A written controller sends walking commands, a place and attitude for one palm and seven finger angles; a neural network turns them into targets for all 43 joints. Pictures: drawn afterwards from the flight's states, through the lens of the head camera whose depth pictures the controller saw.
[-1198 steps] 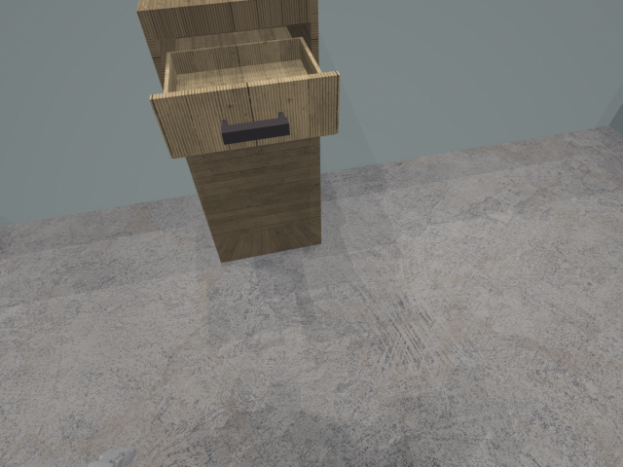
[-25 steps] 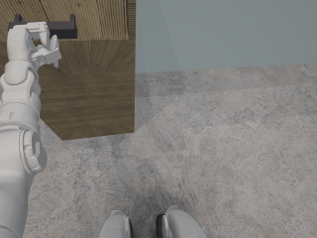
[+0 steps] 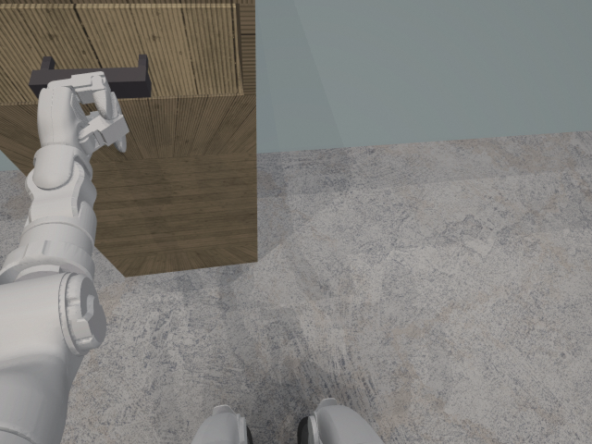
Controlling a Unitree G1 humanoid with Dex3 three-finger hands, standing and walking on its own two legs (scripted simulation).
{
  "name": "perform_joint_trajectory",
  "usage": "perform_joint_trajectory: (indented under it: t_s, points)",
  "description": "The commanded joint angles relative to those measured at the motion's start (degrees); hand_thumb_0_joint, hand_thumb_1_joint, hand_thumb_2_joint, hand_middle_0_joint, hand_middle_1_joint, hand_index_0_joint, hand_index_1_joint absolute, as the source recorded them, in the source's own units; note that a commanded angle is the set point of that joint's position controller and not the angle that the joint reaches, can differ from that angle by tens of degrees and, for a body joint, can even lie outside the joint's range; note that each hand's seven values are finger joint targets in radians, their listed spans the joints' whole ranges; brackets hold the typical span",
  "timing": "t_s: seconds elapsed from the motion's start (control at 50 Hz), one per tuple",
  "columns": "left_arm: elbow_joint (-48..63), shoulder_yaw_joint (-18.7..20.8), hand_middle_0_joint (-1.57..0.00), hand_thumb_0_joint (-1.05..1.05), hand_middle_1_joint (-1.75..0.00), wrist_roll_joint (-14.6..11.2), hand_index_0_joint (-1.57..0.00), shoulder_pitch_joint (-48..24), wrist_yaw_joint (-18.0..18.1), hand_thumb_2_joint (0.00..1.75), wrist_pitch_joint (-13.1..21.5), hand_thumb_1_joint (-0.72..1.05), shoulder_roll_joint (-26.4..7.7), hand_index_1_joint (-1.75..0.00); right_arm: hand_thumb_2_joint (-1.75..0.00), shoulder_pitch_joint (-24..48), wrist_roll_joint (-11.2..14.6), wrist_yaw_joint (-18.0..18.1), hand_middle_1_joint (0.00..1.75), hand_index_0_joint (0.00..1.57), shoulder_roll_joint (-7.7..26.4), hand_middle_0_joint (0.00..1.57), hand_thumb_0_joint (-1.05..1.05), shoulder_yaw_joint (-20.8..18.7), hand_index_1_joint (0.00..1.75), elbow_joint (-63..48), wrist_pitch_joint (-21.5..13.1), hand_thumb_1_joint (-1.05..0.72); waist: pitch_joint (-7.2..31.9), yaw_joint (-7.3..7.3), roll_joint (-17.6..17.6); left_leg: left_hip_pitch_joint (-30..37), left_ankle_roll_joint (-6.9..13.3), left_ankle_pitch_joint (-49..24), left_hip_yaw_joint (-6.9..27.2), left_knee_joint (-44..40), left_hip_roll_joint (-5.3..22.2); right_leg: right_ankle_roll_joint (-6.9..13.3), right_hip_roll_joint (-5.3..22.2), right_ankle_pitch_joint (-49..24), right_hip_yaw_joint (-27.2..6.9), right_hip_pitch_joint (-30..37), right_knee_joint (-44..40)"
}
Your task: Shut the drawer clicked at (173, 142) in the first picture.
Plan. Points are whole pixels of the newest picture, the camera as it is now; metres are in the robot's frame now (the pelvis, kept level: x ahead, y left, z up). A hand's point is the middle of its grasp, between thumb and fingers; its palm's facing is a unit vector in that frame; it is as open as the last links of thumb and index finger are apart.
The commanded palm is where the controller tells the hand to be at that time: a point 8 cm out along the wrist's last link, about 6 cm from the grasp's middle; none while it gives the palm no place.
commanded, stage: pull the fist back off the drawer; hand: left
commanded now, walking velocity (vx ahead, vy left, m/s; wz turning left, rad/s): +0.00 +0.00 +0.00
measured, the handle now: (95, 73) +0.60 +0.22 +0.10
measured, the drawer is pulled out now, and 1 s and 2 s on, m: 0.00 0.00 0.00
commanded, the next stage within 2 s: draw the hand back to the body in 0.12 s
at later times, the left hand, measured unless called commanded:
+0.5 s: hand (79, 155) +0.44 +0.20 +0.12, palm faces +0.08 -1.00 -0.02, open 3.3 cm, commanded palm +0.40 +0.25 +0.13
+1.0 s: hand out of the picture +0.30 +0.22 +0.17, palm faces +0.28 -0.93 -0.24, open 3.3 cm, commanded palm +0.26 +0.26 +0.19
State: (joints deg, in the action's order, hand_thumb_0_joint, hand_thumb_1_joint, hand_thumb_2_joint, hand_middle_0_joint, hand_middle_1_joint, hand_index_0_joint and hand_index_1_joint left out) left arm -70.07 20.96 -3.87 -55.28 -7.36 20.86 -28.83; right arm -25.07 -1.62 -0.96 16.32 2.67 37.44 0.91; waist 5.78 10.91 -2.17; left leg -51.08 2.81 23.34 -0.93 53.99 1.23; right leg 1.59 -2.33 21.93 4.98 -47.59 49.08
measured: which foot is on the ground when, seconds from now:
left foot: down 0.00-1.00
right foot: down 0.00-1.00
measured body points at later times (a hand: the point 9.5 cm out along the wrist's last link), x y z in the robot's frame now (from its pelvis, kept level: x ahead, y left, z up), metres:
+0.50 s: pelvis +0.05 +0.00 +0.03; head +0.10 +0.00 +0.48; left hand +0.43 +0.26 +0.12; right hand +0.11 -0.26 -0.09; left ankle +0.02 +0.08 -0.68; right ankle +0.01 -0.11 -0.68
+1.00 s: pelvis +0.02 +0.00 +0.05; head +0.01 -0.02 +0.50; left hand +0.28 +0.27 +0.18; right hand +0.20 -0.22 -0.03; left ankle +0.02 +0.08 -0.68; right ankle +0.01 -0.11 -0.68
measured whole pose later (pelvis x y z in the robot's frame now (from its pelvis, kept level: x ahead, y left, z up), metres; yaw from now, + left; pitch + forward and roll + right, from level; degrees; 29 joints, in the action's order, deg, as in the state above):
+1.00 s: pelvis +0.02 +0.00 +0.05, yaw +0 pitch -2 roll -1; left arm -2.4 10.1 -5.8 4.3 3.6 4.4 -17.5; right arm -10.9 2.3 3.7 13.6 3.4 33.9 -1.4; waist 0.6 -1.4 -3.2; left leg -11.1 2.5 15.4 -2.8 28.0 -1.0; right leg 1.4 -1.2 15.3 2.2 -9.7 26.5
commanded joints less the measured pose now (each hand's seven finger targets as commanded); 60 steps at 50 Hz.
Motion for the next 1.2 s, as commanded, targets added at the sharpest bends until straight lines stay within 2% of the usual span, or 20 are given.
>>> perform_joint_trajectory:
  t_s: [0.0, 0.02, 0.1, 0.16, 0.2, 0.24, 0.28, 0.4, 0.46, 0.54, 0.7, 0.72, 0.74, 0.78, 0.82, 0.9, 1.0, 1.1, 1.14, 1.18]
  points:
    - [16.24, 2.40, -1.40, 0.00, -1.60, -1.70, -1.40, -21.97, 0.12, 0.90, 4.23, 0.90, -11.61, -1.60, -0.90, -8.61, 0.58, 0.17, 0.30, 0.20, 9.87, 0.20, 0.00, -4.12, 0.30, -3.50, 0.08, -0.90, 26.13, -0.55, -5.17, 25.78, -0.85, -18.20, 4.60, -6.74, 0.65, -0.15, -0.93, -12.82, -3.32, 8.75, -6.34]
    - [17.03, 3.96, -1.40, 0.00, -1.60, -1.69, -1.40, -21.91, 0.30, 0.90, 4.55, 0.90, -13.98, -1.60, -0.90, -8.46, 0.66, 0.29, 0.30, 0.20, 9.97, 0.20, 0.00, -4.06, 0.30, -3.41, 0.38, -0.90, 25.50, -0.77, -4.57, 24.78, -0.67, -19.01, 4.23, -6.64, 0.54, -0.19, -0.85, -14.38, -3.67, 10.23, -6.27]
    - [16.70, 4.56, -1.40, 0.00, -1.60, -0.98, -1.40, -18.20, 0.28, 0.90, 3.76, 0.90, -14.61, -1.60, -0.90, -7.66, 1.18, 0.45, 0.30, 0.20, 9.29, 0.20, 0.00, -4.07, 0.30, -4.50, 1.32, -0.90, 22.44, -1.84, -3.34, 21.08, -0.34, -19.46, 2.57, -7.23, 0.06, -0.37, -0.64, -17.93, -4.53, 14.07, -6.30]
    - [19.59, 5.65, -1.40, 0.00, -1.60, -1.47, -1.40, -14.68, -0.29, 0.90, 4.30, 0.90, -15.03, -1.60, -0.90, -7.21, 1.38, 0.66, 0.30, 0.20, 8.92, 0.20, 0.00, -4.38, 0.30, -5.34, 1.90, -0.90, 24.86, -2.88, -2.87, 22.80, -0.41, -24.54, 2.02, -7.07, -0.05, -0.44, -0.44, -23.85, -4.86, 17.30, -5.73]
    - [21.81, 4.09, -1.40, 0.00, -1.60, -2.40, -1.40, -13.77, -0.94, 0.90, 4.55, 0.90, -12.00, -1.60, -0.90, -6.66, 1.54, 0.61, 0.30, 0.20, 8.43, 0.20, 0.00, -4.51, 0.30, -5.57, 2.01, -0.90, 25.86, -3.08, -3.86, 25.33, -0.64, -27.23, 2.12, -7.13, 0.08, -0.41, -0.51, -25.47, -4.59, 17.25, -5.63]
    - [27.10, 6.02, -1.40, 0.00, -1.60, -3.96, -1.40, -5.47, -1.68, 0.90, 4.37, 0.90, -12.58, -1.60, -0.90, -6.14, 1.88, 0.41, 0.30, 0.20, 8.35, 0.20, 0.00, -4.94, 0.30, -6.89, 2.04, -0.90, 30.13, -5.70, -4.88, 29.12, -0.81, -33.39, 1.94, -7.52, 0.22, -0.32, -0.49, -30.04, -4.75, 20.96, -5.71]
    - [34.05, 4.79, -1.40, 0.00, -1.60, -5.59, -1.40, 1.14, -2.94, 0.90, 3.44, 0.90, -10.70, -1.60, -0.90, -4.41, 2.61, 0.44, 0.30, 0.20, 7.72, 0.20, 0.00, -5.13, 0.30, -8.43, 1.77, -0.90, 31.81, -6.82, -5.11, 31.53, -0.78, -37.41, 1.44, -8.37, 0.27, -0.52, -0.17, -34.83, -5.08, 24.99, -6.64]
    - [45.64, 0.72, -1.40, 0.00, -1.60, -10.06, -1.40, 14.63, -4.93, 0.90, -3.24, 0.90, -3.99, -1.60, -0.90, 0.36, 4.44, 1.23, 0.30, 0.20, 7.28, 0.20, 0.00, -5.36, 0.30, -10.16, 0.32, -0.90, 21.97, -6.86, 0.19, 31.18, -0.13, -34.22, 0.52, -12.62, 0.48, -1.25, 0.31, -35.89, -4.18, 28.04, -10.80]
    - [53.85, -1.50, -1.40, 0.00, -1.60, -10.76, -1.40, 17.26, -4.07, 0.90, -4.51, 0.90, -1.57, -1.60, -0.90, 2.89, 4.71, 1.77, 0.30, 0.20, 6.58, 0.20, 0.00, -5.04, 0.30, -10.38, -1.17, -0.90, 19.17, -6.92, -4.13, 34.97, -0.51, -36.49, 1.14, -14.11, 0.68, -1.00, 0.56, -33.95, -3.87, 27.24, -12.04]
    - [60.88, -1.28, -1.40, 0.00, -1.60, -10.89, -1.40, 22.04, -3.01, 0.90, -5.63, 0.90, -1.67, -1.60, -0.90, 5.43, 4.55, 2.37, 0.30, 0.20, 6.39, 0.20, 0.00, -4.83, 0.30, -10.24, -3.06, -0.90, 18.36, -7.54, -2.81, 38.12, -0.88, -36.52, 2.07, -15.54, 0.78, -0.87, 0.68, -31.86, -3.54, 27.94, -12.94]
    - [64.73, -4.00, -1.40, 0.00, -1.60, -12.00, -1.40, 25.65, -4.97, 0.90, -11.22, 0.90, 0.72, -1.60, -0.90, 13.45, 5.57, 4.15, 0.30, 0.20, 6.11, 0.20, 0.00, -3.14, 0.30, -11.99, -5.70, -0.90, 9.56, -8.71, -1.56, 36.61, -1.19, -18.04, 3.32, -21.12, -0.10, 0.02, 1.22, -17.89, -2.76, 27.58, -16.94]
    - [70.94, -5.46, -1.40, 0.00, -1.60, -5.46, -1.40, 27.20, 1.29, 0.90, -10.58, 0.90, -3.80, -1.60, -0.90, 15.97, 5.01, 4.30, 0.30, 0.20, 5.54, 0.20, 0.00, -3.59, 0.30, -12.50, -5.29, -0.90, 8.41, -11.30, -2.92, 39.56, -0.78, -16.24, 2.60, -23.54, -0.28, 0.93, 2.45, -14.71, -5.32, 28.57, -20.34]
    - [71.45, -7.27, -1.40, 0.00, -1.60, -4.83, -1.40, 31.03, 4.49, 0.90, -11.08, 0.90, 0.49, -1.60, -0.90, 16.59, 4.85, 4.50, 0.30, 0.20, 4.79, 0.20, 0.00, -3.20, 0.30, -12.72, -5.39, -0.90, 6.45, -10.38, -2.08, 40.42, -1.01, -14.25, 2.84, -25.19, -0.07, 0.70, 2.32, -13.45, -4.90, 29.18, -21.68]
    - [73.99, -9.19, -1.40, 0.00, -1.60, -3.90, -1.40, 36.66, 7.48, 0.90, -12.13, 0.90, 2.80, -1.60, -0.90, 17.64, 4.77, 4.57, 0.30, 0.20, 4.71, 0.20, 0.00, -2.72, 0.30, -12.86, -5.67, -0.90, 5.16, -10.89, -1.60, 40.97, -1.23, -13.37, 3.71, -27.23, 0.47, 0.77, 2.50, -12.89, -4.57, 31.40, -22.46]
    - [75.26, -6.25, -1.40, 0.00, -1.60, -3.11, -1.40, 40.01, 9.74, 0.90, -12.59, 0.90, -0.35, -1.60, -0.90, 18.17, 4.51, 4.84, 0.30, 0.20, 5.01, 0.20, 0.00, -2.53, 0.30, -12.07, -5.28, -0.90, 4.64, -11.50, 0.90, 41.13, -1.07, -13.35, 3.54, -28.92, 0.62, 0.72, 2.21, -12.83, -4.86, 34.49, -24.25]
    - [79.78, -4.63, -1.40, 0.00, -1.60, -2.04, -1.40, 43.30, 11.90, 0.90, -12.99, 0.90, -0.79, -1.60, -0.90, 20.11, 3.98, 5.10, 0.30, 0.20, 4.36, 0.20, 0.00, -2.21, 0.30, -11.98, -5.13, -0.90, 1.84, -11.79, 2.07, 42.77, -0.76, -13.76, 2.29, -31.31, 0.38, 0.34, 2.55, -13.49, -5.22, 37.39, -26.88]
    - [89.17, -5.73, -1.40, 0.00, -1.60, -1.04, -1.40, 48.07, 13.01, 0.90, -12.03, 0.90, 0.55, -1.60, -0.90, 21.12, 3.40, 4.73, 0.30, 0.20, 3.51, 0.20, 0.00, -1.92, 0.30, -11.63, -6.58, -0.90, 1.52, -12.21, -5.86, 47.48, -1.31, -15.87, 2.57, -33.81, 0.32, 0.75, 2.50, -14.32, -5.13, 39.88, -28.99]
    - [94.02, -3.47, -1.40, 0.00, -1.60, -1.12, -1.40, 61.05, 13.38, 0.90, -11.79, 0.90, 0.36, -1.60, -0.90, 21.06, 2.56, 4.09, 0.30, 0.20, 3.70, 0.20, 0.00, -2.60, 0.30, -11.46, -7.62, -0.90, 1.28, -13.23, 0.38, 48.11, -0.99, -21.10, 1.86, -33.87, 0.32, 0.47, 2.28, -18.84, -4.95, 42.95, -29.67]
    - [94.04, -3.60, -1.40, 0.00, -1.60, -1.28, -1.40, 66.40, 13.02, 0.90, -11.96, 0.90, 1.64, -1.60, -0.90, 21.45, 2.55, 3.83, 0.30, 0.20, 3.54, 0.20, 0.00, -2.81, 0.30, -11.36, -7.45, -0.90, -1.67, -13.33, 2.45, 47.17, -0.94, -21.15, 1.48, -34.05, 0.43, 0.30, 2.20, -18.72, -4.97, 42.60, -30.25]
    - [97.20, -2.38, -1.40, 0.00, -1.60, -1.11, -1.40, 68.61, 13.02, 0.90, -11.72, 0.90, 1.00, -1.60, -0.90, 21.54, 2.47, 3.71, 0.30, 0.20, 3.55, 0.20, 0.00, -3.12, 0.30, -11.46, -7.47, -0.90, -1.54, -13.45, 0.78, 47.60, -0.90, -21.54, 1.15, -33.80, 0.32, 0.27, 2.39, -19.27, -5.22, 42.77, -30.40]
